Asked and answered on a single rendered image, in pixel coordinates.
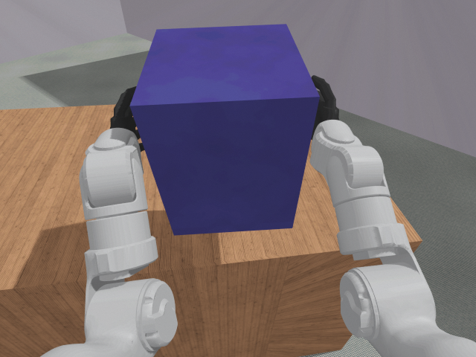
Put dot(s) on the robot left hand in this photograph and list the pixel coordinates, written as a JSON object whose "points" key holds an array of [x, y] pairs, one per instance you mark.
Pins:
{"points": [[123, 117]]}

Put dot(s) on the robot right hand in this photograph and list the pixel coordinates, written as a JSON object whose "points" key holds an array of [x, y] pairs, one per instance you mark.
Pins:
{"points": [[327, 109]]}

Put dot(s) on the robot left upper arm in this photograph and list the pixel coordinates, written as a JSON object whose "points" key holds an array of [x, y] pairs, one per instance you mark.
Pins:
{"points": [[128, 319]]}

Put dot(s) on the robot left forearm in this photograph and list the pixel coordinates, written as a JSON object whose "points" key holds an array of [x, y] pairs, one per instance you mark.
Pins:
{"points": [[113, 191]]}

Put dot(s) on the robot right forearm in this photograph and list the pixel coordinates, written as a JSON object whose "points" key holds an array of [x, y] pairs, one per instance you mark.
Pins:
{"points": [[360, 196]]}

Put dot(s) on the pedestal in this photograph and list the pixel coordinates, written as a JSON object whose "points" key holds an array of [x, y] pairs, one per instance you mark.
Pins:
{"points": [[267, 293]]}

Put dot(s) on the carton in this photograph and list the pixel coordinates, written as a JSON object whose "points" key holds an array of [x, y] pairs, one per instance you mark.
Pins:
{"points": [[225, 115]]}

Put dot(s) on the robot right upper arm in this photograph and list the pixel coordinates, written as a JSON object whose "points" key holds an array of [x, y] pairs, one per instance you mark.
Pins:
{"points": [[390, 306]]}

